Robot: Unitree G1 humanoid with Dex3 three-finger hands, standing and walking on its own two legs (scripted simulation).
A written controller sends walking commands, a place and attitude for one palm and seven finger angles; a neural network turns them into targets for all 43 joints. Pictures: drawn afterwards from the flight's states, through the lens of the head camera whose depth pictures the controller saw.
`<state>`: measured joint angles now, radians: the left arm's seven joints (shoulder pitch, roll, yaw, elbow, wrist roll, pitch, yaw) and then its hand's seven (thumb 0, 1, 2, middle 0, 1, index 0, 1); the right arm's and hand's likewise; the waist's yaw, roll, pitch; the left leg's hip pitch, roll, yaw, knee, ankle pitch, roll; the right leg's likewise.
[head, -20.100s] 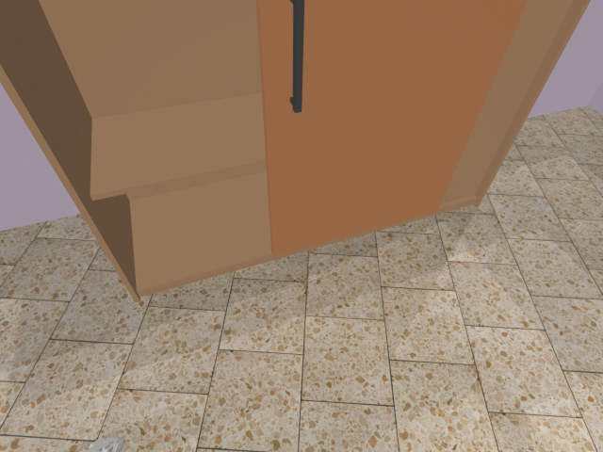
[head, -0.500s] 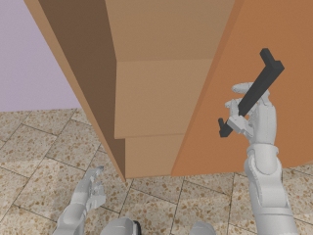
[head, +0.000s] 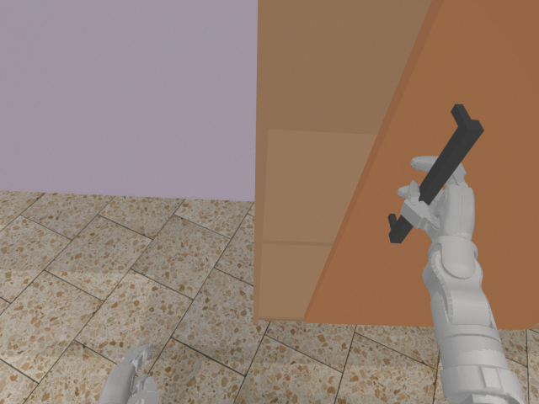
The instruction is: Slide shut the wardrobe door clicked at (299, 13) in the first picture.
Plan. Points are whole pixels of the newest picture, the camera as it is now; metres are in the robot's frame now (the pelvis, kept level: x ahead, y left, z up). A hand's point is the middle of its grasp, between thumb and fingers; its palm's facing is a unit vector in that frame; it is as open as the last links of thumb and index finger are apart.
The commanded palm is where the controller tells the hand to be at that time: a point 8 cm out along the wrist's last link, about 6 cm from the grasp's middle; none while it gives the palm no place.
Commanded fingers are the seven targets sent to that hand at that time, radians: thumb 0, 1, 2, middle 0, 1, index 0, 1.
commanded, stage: step sideways, sliding the door along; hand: right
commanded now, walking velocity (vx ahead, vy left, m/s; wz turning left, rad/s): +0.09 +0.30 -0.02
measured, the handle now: (422, 184) +0.42 -0.22 +0.09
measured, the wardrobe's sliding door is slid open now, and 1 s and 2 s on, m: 0.16 0.00 0.00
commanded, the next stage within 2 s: stop walking and hold the door there in 1.20 s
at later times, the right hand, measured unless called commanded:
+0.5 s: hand (334, 202) +0.38 -0.07 +0.10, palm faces +0.25 +0.96 -0.13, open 5.9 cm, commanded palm +0.35 -0.07 +0.10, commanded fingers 0.00 -0.90 -0.90 0.45 1.40 0.45 1.40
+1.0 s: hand (293, 196) +0.38 -0.01 +0.10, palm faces +0.43 +0.90 -0.10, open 6.2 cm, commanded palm +0.35 +0.02 +0.10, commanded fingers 0.00 -0.90 -0.90 0.45 1.40 0.45 1.40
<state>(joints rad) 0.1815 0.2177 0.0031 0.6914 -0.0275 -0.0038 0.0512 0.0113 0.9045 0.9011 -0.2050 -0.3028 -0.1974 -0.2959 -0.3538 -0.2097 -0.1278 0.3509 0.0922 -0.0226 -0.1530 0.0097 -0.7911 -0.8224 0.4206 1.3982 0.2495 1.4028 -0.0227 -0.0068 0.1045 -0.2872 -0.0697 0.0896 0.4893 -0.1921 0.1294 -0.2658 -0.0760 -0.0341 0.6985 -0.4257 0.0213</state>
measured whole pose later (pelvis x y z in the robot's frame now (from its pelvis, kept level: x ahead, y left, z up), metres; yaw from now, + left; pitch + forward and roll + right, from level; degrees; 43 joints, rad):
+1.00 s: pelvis +0.01 +0.23 -0.01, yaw -5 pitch -4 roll +2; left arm 0.19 0.20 0.00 0.67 -0.06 0.04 0.03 0.01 0.90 0.90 -0.21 -0.30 -0.20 -0.30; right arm -0.49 -0.24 -0.15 0.47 0.14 -0.02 -0.18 0.01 -0.77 -0.87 0.40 1.33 0.16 1.43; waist -0.07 -0.09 0.19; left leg -0.23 -0.03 0.12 0.60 -0.30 0.04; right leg -0.25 -0.24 0.04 0.72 -0.34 0.07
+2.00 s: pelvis +0.06 +0.25 +0.01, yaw +1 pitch -1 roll +0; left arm 0.28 0.26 0.00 0.71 -0.04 -0.01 0.11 0.01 0.90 0.90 -0.21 -0.30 -0.20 -0.30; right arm -0.11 -0.35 -0.30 0.41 0.07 -0.12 -0.16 -0.05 -0.68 -0.80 0.42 1.35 0.38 1.40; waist 0.01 -0.03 -0.01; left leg -0.21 -0.01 -0.01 0.42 -0.19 0.00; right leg -0.18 -0.05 -0.14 0.43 -0.24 0.00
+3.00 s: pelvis +0.05 +0.27 -0.01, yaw -3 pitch +4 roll +0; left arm 0.29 0.27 0.00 0.69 -0.03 -0.13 0.07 0.01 0.90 0.90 -0.21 -0.30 -0.20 -0.30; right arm -0.28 -0.39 -0.32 0.52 0.05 -0.15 -0.05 0.00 0.48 -0.24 0.34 1.26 0.41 1.33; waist -0.02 0.00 -0.04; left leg -0.39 0.00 0.07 0.60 -0.28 0.03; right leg -0.38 -0.05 -0.04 0.60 -0.29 0.01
